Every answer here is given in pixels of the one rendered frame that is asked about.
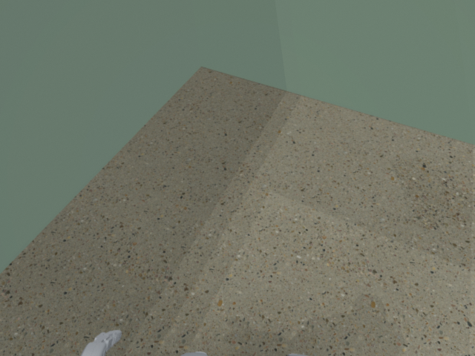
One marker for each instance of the robot left hand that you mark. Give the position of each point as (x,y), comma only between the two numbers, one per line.
(102,343)

